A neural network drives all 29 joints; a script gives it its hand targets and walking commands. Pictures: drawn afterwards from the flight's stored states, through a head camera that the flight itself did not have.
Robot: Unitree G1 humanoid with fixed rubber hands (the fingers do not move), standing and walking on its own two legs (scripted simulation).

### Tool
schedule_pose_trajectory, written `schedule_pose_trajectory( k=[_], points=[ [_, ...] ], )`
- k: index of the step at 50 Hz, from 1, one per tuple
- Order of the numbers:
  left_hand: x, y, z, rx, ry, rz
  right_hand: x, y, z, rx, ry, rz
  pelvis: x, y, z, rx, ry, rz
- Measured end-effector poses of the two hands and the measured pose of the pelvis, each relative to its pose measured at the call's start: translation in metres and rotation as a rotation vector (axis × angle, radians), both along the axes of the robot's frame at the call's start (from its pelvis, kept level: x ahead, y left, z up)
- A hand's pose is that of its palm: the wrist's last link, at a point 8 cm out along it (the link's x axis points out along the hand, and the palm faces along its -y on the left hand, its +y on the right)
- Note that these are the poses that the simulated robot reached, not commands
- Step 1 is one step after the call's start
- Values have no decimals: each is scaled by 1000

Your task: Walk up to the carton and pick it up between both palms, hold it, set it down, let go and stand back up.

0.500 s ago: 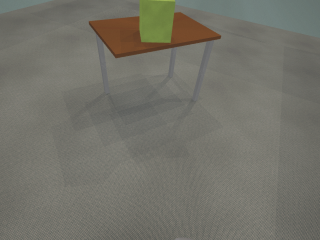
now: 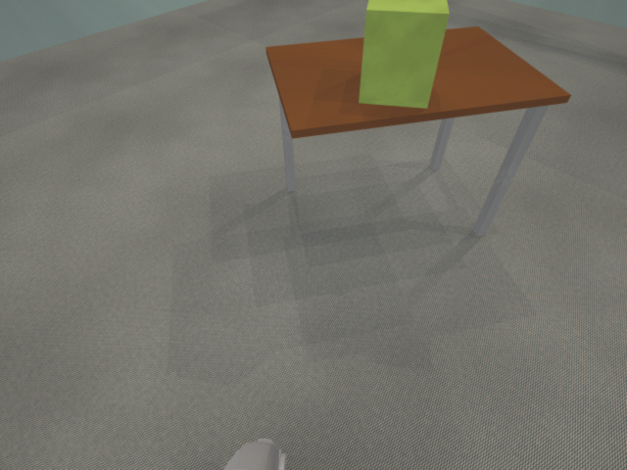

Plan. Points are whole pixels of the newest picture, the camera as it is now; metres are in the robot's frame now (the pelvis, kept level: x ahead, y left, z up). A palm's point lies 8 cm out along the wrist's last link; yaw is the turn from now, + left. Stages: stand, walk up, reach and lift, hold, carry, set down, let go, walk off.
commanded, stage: walk up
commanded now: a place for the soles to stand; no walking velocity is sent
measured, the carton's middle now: (400, 47) +1.19 -0.19 +0.02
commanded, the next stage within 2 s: none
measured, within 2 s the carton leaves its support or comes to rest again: neither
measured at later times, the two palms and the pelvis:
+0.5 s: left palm (161, 390) +0.26 +0.26 -0.13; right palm (567, 378) +0.30 -0.37 -0.12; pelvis +0.21 -0.07 -0.03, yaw +5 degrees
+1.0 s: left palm (251, 337) +0.37 +0.14 -0.17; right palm (574, 270) +0.51 -0.46 -0.11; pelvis +0.41 -0.15 -0.03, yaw +9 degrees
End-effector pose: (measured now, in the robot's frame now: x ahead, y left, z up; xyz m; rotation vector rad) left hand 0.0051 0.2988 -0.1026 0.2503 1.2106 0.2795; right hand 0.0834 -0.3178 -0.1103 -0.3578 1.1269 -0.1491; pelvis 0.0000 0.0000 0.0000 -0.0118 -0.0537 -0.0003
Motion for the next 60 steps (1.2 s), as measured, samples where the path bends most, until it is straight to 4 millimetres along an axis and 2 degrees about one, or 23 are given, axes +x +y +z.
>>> schedule_pose_trajectory(
  k=[7,10,13,16,21,25,28,32,35,41,44,47,50,54,60],
  points=[
    [9,-16,-25,-31,98,85,102,-3,8,-41,10,95,65,-18,-9,-13,6,57],
    [26,-20,-44,-50,134,110,149,1,6,-58,-28,129,95,-21,-20,17,-2,68],
    [57,-28,-56,-70,158,101,185,2,3,-63,-104,133,117,-21,-28,52,-16,71],
    [103,-34,-53,-75,125,59,202,-3,4,-53,-142,87,139,-27,-26,44,-28,82],
    [192,-36,-37,-39,-20,8,212,-24,2,-52,-105,75,177,-47,-21,54,-33,83],
    [253,-41,-25,9,-99,-22,218,-56,-10,-47,-54,67,208,-72,-26,63,-32,87],
    [289,-52,-19,52,-118,-31,230,-89,-26,-45,-22,41,238,-95,-36,64,-30,90],
    [314,-76,-16,91,-147,5,259,-130,-49,-69,41,25,274,-121,-48,4,-21,116],
    [317,-97,-17,77,-127,58,288,-142,-50,-79,68,41,296,-130,-44,3,-15,124],
    [319,-132,-28,9,-37,120,350,-143,-29,-68,59,112,338,-142,-31,0,2,158],
    [324,-142,-42,-34,14,131,383,-138,-17,-77,35,137,360,-145,-30,0,9,166],
    [339,-149,-62,-69,70,130,409,-138,-9,-102,-24,147,382,-147,-36,36,4,158],
    [368,-158,-67,-94,101,105,423,-146,-1,-121,-47,104,405,-152,-33,29,-7,162],
    [422,-165,-62,-99,44,81,435,-161,10,-144,-19,60,437,-164,-24,35,-11,156],
    [506,-172,-49,-48,-44,43,457,-196,4,-143,45,56,482,-193,-26,43,-11,156]
  ],
)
